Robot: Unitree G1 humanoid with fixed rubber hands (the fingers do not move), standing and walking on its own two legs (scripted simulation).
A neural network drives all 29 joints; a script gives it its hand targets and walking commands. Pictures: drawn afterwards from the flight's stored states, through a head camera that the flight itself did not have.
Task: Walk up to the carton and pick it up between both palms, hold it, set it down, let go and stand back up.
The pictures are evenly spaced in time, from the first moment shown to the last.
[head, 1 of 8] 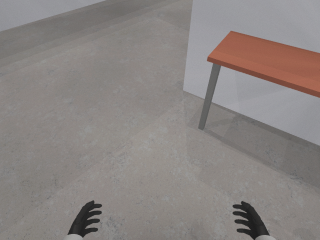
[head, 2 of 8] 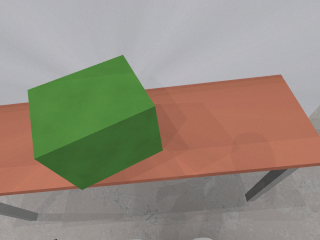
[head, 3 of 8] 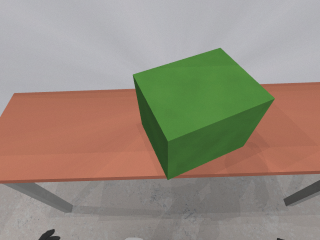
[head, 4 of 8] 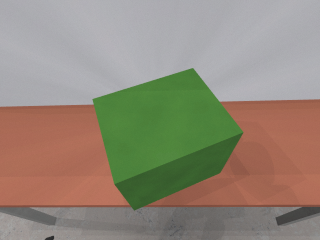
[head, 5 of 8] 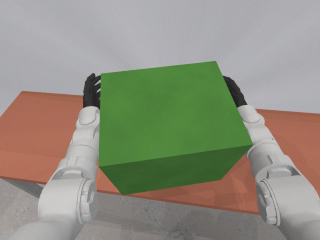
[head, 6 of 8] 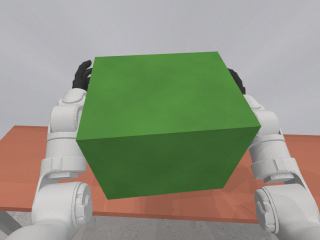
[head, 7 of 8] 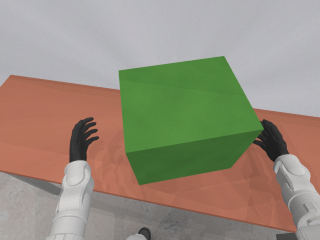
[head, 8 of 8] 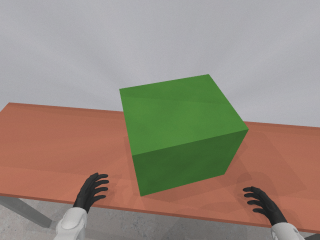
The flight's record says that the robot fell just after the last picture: no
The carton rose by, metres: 0.20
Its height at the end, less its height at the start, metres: +0.00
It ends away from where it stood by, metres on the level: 0.05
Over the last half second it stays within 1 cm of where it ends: yes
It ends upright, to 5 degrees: yes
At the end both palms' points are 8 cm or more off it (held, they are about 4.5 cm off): yes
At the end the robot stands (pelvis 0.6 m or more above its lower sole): yes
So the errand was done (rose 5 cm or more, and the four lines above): yes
